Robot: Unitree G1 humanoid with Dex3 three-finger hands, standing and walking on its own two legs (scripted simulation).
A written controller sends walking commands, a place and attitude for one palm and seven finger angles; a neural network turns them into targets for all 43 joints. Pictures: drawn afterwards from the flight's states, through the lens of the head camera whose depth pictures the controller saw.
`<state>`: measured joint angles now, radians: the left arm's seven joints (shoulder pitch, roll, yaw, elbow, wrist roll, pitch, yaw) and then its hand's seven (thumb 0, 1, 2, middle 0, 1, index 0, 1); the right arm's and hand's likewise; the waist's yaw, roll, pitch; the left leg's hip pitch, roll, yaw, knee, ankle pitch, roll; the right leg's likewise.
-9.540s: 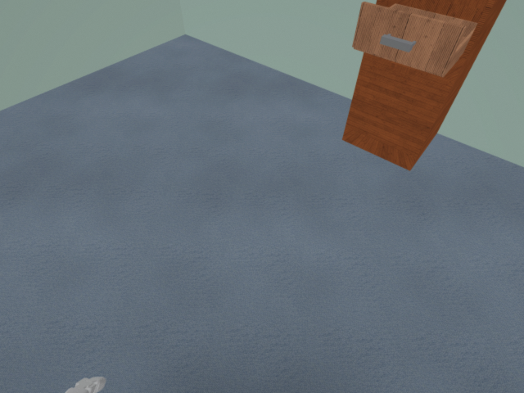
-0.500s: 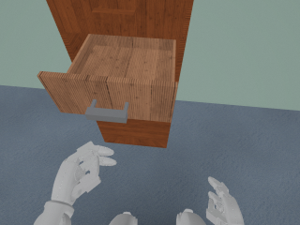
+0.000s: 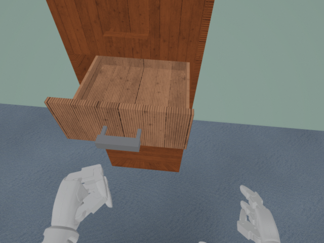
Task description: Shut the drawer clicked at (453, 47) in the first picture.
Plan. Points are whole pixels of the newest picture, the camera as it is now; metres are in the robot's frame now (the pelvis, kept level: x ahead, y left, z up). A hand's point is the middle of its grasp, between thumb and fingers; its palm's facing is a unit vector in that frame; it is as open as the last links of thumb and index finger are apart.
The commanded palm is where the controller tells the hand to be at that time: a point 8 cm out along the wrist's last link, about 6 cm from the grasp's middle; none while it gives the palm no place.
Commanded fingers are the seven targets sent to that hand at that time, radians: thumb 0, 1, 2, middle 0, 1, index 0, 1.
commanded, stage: raise the hand and make a fist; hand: left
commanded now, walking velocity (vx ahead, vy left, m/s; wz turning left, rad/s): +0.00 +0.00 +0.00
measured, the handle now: (120, 136) +0.39 +0.15 +0.01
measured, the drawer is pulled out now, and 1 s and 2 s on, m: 0.22 0.22 0.22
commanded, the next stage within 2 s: bring the fist close to the handle in 0.70 s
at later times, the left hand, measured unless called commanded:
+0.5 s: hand (104, 190) +0.21 +0.13 +0.11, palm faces +0.00 -1.00 -0.05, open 3.3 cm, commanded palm +0.17 +0.18 +0.12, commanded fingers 0.00 0.90 0.90 -1.40 -1.60 -1.40 -1.60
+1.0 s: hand (109, 188) +0.21 +0.12 +0.09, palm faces -0.01 -1.00 -0.04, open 3.3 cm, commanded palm +0.20 +0.18 +0.09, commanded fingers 0.00 0.90 0.90 -1.40 -1.60 -1.40 -1.60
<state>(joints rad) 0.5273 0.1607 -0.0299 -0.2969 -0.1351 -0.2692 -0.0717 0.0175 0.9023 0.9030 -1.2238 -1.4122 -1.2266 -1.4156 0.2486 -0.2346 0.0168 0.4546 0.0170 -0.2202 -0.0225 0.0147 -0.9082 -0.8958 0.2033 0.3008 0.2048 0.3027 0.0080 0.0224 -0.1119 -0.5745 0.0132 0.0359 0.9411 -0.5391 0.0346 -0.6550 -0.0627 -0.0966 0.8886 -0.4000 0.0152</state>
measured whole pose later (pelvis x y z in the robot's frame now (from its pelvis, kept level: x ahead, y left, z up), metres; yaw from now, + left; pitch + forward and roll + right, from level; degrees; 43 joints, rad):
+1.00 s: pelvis -0.01 -0.02 +0.02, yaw +1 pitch +6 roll -1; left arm 0.38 0.16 0.01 -0.17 -0.17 -0.22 -0.12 0.02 0.90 0.90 -1.40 -1.60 -1.40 -1.60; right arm 0.26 -0.24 0.05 0.54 0.02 -0.27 -0.03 0.01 -0.91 -0.90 0.21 0.30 0.21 0.30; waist 0.01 0.04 -0.07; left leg -0.46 0.01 0.03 0.82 -0.47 0.01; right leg -0.54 -0.06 -0.11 0.79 -0.35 0.00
